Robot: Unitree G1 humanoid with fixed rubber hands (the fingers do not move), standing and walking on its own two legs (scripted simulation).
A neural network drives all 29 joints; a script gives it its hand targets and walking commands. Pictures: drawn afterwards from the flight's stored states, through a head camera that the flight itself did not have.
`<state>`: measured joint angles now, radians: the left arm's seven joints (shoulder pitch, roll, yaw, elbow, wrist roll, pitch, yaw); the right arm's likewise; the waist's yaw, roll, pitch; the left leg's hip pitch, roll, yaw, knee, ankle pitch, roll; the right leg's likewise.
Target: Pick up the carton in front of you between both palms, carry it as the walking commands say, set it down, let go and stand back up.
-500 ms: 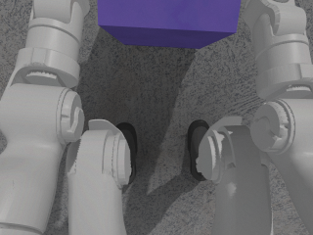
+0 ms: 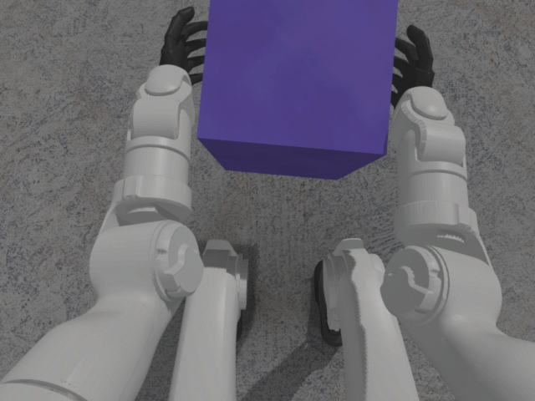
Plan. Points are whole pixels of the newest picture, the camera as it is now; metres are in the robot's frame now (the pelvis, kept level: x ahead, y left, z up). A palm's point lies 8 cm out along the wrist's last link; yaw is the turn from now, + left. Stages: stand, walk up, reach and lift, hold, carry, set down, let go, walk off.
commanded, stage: reach and lift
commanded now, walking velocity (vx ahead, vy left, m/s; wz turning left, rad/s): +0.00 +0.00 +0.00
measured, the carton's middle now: (290, 98) +0.53 +0.00 -0.13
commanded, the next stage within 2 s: none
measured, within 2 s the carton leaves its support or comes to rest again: neither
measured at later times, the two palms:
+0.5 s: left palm (122, 41) +0.49 +0.15 +0.09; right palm (497, 54) +0.48 -0.15 +0.09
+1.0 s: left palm out of the picture +0.43 +0.15 +0.24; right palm out of the picture +0.43 -0.15 +0.24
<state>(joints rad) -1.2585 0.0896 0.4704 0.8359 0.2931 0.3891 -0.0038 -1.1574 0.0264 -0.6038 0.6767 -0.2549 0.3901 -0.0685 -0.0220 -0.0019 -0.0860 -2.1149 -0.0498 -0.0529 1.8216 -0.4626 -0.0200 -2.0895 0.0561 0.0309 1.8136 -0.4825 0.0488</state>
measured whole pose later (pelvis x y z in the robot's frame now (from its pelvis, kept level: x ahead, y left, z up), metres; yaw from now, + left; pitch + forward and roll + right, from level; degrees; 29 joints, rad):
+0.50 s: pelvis +0.04 +0.00 +0.12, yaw +1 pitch +37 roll -1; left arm -0.86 -0.06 0.43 0.64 0.28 0.42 0.01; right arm -0.81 0.10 -0.51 0.58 -0.24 0.40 -0.03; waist -0.02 -0.01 -0.24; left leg -1.63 -0.04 -0.04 1.45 -0.46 -0.01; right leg -1.61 0.04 0.05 1.44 -0.48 0.04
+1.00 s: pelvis +0.08 +0.00 +0.25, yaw +1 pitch +18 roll +0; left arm -0.46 -0.14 0.37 0.51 0.27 0.42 -0.01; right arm -0.45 0.17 -0.40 0.49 -0.25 0.41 -0.01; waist 0.00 -0.01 -0.16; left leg -0.84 -0.02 -0.05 0.87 -0.34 -0.01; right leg -0.83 0.03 0.06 0.88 -0.36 0.01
